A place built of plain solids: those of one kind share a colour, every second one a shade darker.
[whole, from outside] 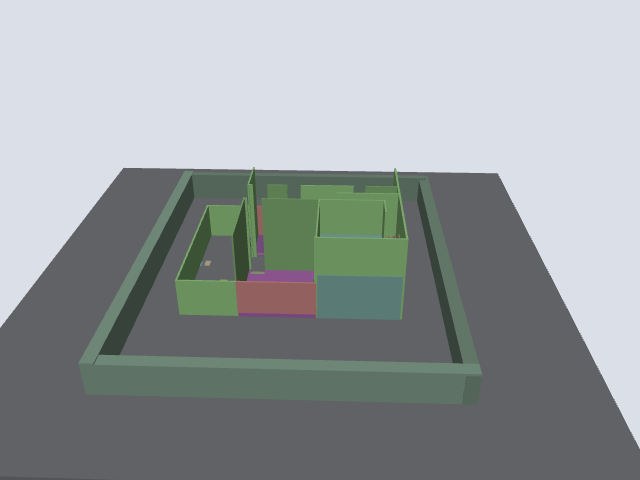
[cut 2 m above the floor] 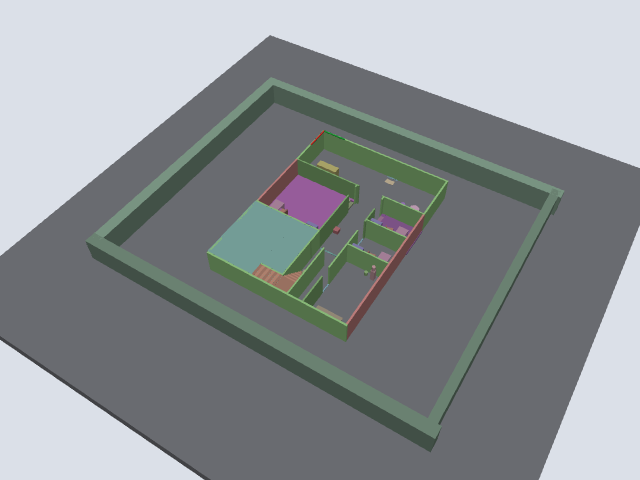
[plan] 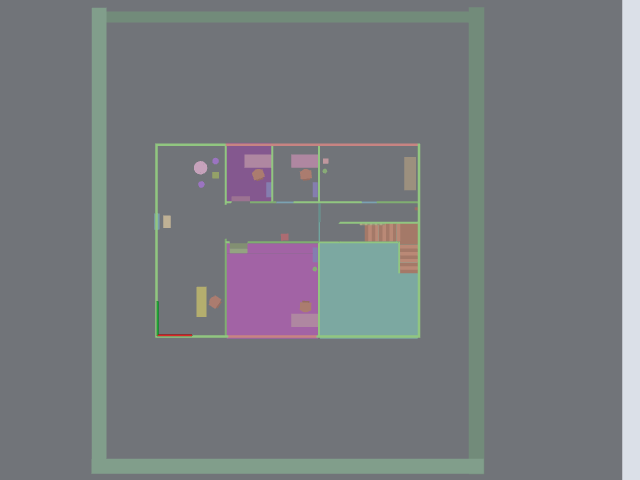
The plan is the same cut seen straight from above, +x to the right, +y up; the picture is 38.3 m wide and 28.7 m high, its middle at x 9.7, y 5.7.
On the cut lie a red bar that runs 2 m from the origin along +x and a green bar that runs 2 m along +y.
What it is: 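An office floor, with a steep back stair to a room one storey up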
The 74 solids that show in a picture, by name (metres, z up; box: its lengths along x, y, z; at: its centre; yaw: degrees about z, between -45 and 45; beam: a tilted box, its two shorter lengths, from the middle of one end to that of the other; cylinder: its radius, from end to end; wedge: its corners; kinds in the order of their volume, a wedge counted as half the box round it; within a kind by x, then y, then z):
{
 "ring_hedge_1": {"box": [0.89, 27.86, 2.5], "at": [-3.51, 5.66, 1.2]},
 "ring_hedge_2": {"box": [23.45, 0.9, 2.42], "at": [7.77, -7.83, 1.16]},
 "ring_hedge_3": {"box": [22.98, 0.66, 2.48], "at": [7.77, 19.03, 1.19]},
 "ring_hedge_4": {"box": [0.92, 27.92, 2.28], "at": [19.06, 5.66, 1.09]},
 "split_lounge_level_1": {"box": [4.68, 1.79, 3.67], "at": [12.04, 4.61, 1.78]},
 "split_lounge_level_2": {"box": [5.84, 3.91, 3.67], "at": [12.62, 1.76, 1.78]},
 "wall_1": {"box": [0.15, 11.62, 2.96], "at": [-0.07, 5.66, 1.43]},
 "wall_2": {"box": [4.36, 0.15, 2.96], "at": [2.03, -0.07, 1.43]},
 "wall_3": {"box": [4.36, 0.15, 2.96], "at": [2.03, 11.39, 1.43]},
 "wall_4": {"box": [0.12, 5.78, 6.58], "at": [4.06, 2.89, 3.24]},
 "wall_5": {"box": [0.12, 3.52, 6.58], "at": [4.06, 9.56, 3.24]},
 "wall_6": {"box": [0.24, 0.12, 6.58], "at": [4.18, 5.56, 3.24]},
 "wall_7": {"box": [0.35, 0.12, 6.58], "at": [4.24, 7.96, 3.24]},
 "wall_8": {"box": [1.57, 0.12, 6.58], "at": [6.31, 7.96, 3.24]},
 "wall_9": {"box": [0.12, 3.36, 2.96], "at": [6.85, 9.64, 1.43]},
 "wall_10": {"box": [4.28, 0.12, 6.58], "at": [7.5, 5.56, 3.24]},
 "wall_11": {"box": [1.53, 0.12, 6.58], "at": [8.88, 7.96, 3.24]},
 "wall_12": {"box": [0.12, 5.56, 6.58], "at": [9.64, 2.78, 3.24]},
 "wall_13": {"box": [0.12, 3.36, 2.96], "at": [9.64, 9.64, 1.43]},
 "wall_14": {"box": [2.55, 0.12, 6.58], "at": [10.92, 7.96, 3.24]},
 "wall_15": {"box": [4.73, 0.12, 6.58], "at": [12.01, 5.56, 3.24]},
 "wall_16": {"box": [6.2, 0.15, 6.58], "at": [12.59, -0.07, 3.24]},
 "wall_17": {"box": [4.67, 0.12, 6.58], "at": [13.21, 6.73, 3.24]},
 "wall_18": {"box": [2.45, 0.12, 6.58], "at": [14.32, 7.96, 3.24]},
 "wall_19": {"box": [0.12, 1.91, 6.58], "at": [14.43, 4.67, 3.24]},
 "wall_20": {"box": [0.15, 11.62, 6.58], "at": [15.62, 5.66, 3.24]},
 "cell_level_1": {"box": [5.46, 5.1, 0.35], "at": [6.85, 2.35, 0.12]},
 "cell_level_2": {"box": [4.22, 0.6, 0.35], "at": [7.47, 5.2, 0.12]},
 "glazing_1": {"box": [2.79, 0.15, 2.96], "at": [5.46, 11.39, 1.43]},
 "glazing_2": {"box": [5.58, 0.15, 2.96], "at": [6.85, -0.07, 1.43]},
 "glazing_3": {"box": [2.79, 0.15, 2.96], "at": [8.24, 11.39, 1.43]},
 "glazing_4": {"box": [5.9, 0.15, 2.96], "at": [12.59, 11.39, 1.43]},
 "split_steps_1": {"box": [0.21, 1.05, 0.23], "at": [12.48, 6.14, 0.07]},
 "split_steps_2": {"box": [0.21, 1.05, 0.41], "at": [12.69, 6.14, 0.16]},
 "split_steps_3": {"box": [0.21, 1.05, 0.59], "at": [12.9, 6.14, 0.25]},
 "split_steps_4": {"box": [0.21, 1.05, 0.77], "at": [13.12, 6.14, 0.34]},
 "split_steps_5": {"box": [0.21, 1.05, 0.95], "at": [13.33, 6.14, 0.43]},
 "split_steps_6": {"box": [0.21, 1.05, 1.14], "at": [13.54, 6.14, 0.52]},
 "split_steps_7": {"box": [0.21, 1.05, 1.32], "at": [13.75, 6.14, 0.61]},
 "split_steps_8": {"box": [0.21, 1.05, 1.5], "at": [13.96, 6.14, 0.7]},
 "split_steps_9": {"box": [0.21, 1.05, 1.68], "at": [14.18, 6.14, 0.79]},
 "split_steps_10": {"box": [0.21, 1.05, 1.86], "at": [14.39, 6.14, 0.88]},
 "split_steps_11": {"box": [1.05, 0.21, 1.68], "at": [15.02, 3.82, 2.78]},
 "split_steps_12": {"box": [1.05, 0.21, 1.5], "at": [15.02, 4.03, 2.69]},
 "split_steps_13": {"box": [1.05, 0.21, 1.32], "at": [15.02, 4.24, 2.6]},
 "split_steps_14": {"box": [1.05, 0.21, 1.14], "at": [15.02, 4.45, 2.51]},
 "split_steps_15": {"box": [1.05, 0.21, 0.95], "at": [15.02, 4.67, 2.42]},
 "split_steps_16": {"box": [1.05, 0.21, 0.77], "at": [15.02, 4.88, 2.33]},
 "split_steps_17": {"box": [1.05, 0.21, 0.59], "at": [15.02, 5.09, 2.24]},
 "split_steps_18": {"box": [1.05, 0.21, 0.41], "at": [15.02, 5.3, 2.15]},
 "split_steps_19": {"box": [1.05, 0.21, 0.23], "at": [15.02, 5.51, 2.06]},
 "split_steps_20": {"box": [1.05, 1.05, 2.04], "at": [15.02, 6.14, 0.97]},
 "scell_level_1": {"box": [2.67, 3.2, 0.2], "at": [5.46, 9.92, 0.05]},
 "scell_level_2": {"box": [1.27, 0.3, 0.2], "at": [6.15, 8.17, 0.05]},
 "shelf_1": {"box": [0.3, 0.9, 1.95], "at": [6.63, 8.71, 1.07]},
 "shelf_2": {"box": [0.3, 0.9, 1.95], "at": [9.42, 4.81, 1.23]},
 "shelf_3": {"box": [0.3, 0.9, 1.95], "at": [9.42, 8.71, 0.93]},
 "reception_counter_1": {"box": [0.6, 1.8, 1.1], "at": [2.61, 2.0, 0.5]},
 "task_chair_1": {"box": [0.48, 0.68, 0.26], "at": [3.43, 1.99, 0.58], "yaw": -34.1},
 "task_chair_2": {"box": [0.68, 0.48, 0.26], "at": [6.01, 9.6, 0.73], "yaw": 19.7},
 "task_chair_3": {"box": [0.68, 0.48, 0.26], "at": [8.84, 1.72, 0.88], "yaw": -2.4},
 "task_chair_4": {"box": [0.68, 0.48, 0.26], "at": [8.86, 9.6, 0.58], "yaw": 6.7},
 "desk_1": {"box": [1.6, 0.8, 0.07], "at": [5.99, 10.42, 0.84]},
 "desk_2": {"box": [1.6, 0.8, 0.07], "at": [8.78, 0.9, 0.99]},
 "desk_3": {"box": [1.6, 0.8, 0.07], "at": [8.78, 10.42, 0.69]},
 "cell_steps_1": {"box": [1.06, 0.3, 0.35], "at": [4.83, 5.05, 0.12]},
 "cell_steps_2": {"box": [1.06, 0.3, 0.2], "at": [4.83, 5.35, 0.05]},
 "water_cooler_1": {"box": [0.33, 0.31, 1.03], "at": [10.04, 10.42, 0.47]},
 "bar_table_1": {"box": [0.7, 2.0, 0.06], "at": [15.09, 9.67, 1.05]},
 "box_cardboard_1": {"box": [0.46, 0.41, 0.4], "at": [7.59, 5.87, 0.15], "yaw": 2.0},
 "ottoman_1": {"box": [0.4, 0.4, 0.47], "at": [3.46, 9.57, 0.18]},
 "scell_steps_1": {"box": [1.11, 0.3, 0.2], "at": [4.97, 8.17, 0.05]},
 "coffee_table_1": {"cylinder": 0.4, "from": [2.56, 10.02, 0.33], "to": [2.56, 10.02, 0.4]},
 "doormat_hold_1": {"box": [0.45, 0.75, 0.06], "at": [0.55, 6.79, -0.02]}
}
